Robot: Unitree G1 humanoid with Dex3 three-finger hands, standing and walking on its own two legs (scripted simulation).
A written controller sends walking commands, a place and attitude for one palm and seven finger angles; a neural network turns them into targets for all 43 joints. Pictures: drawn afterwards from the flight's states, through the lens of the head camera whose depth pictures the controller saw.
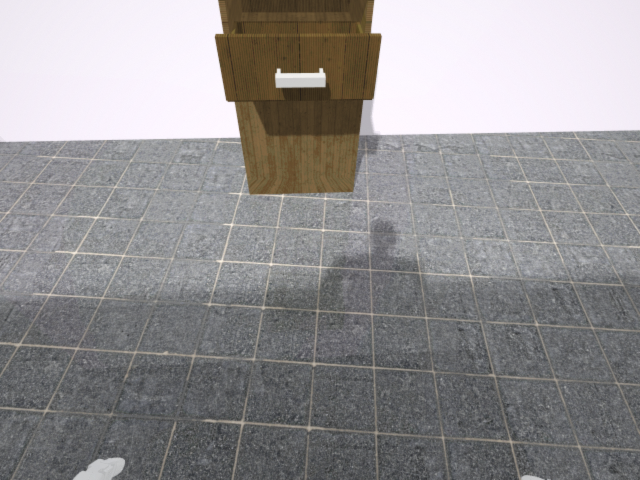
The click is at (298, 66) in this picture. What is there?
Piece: drawer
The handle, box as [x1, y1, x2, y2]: [275, 68, 325, 87]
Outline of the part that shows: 325,76 322,72 322,68 319,68 318,73 281,73 280,69 277,69 277,72 275,73 276,87 324,86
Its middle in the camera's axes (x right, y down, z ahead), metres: -0.06 -0.45 +1.06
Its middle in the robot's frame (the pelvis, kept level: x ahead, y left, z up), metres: +1.09 +0.12 -0.04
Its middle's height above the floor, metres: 0.73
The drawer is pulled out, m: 0.29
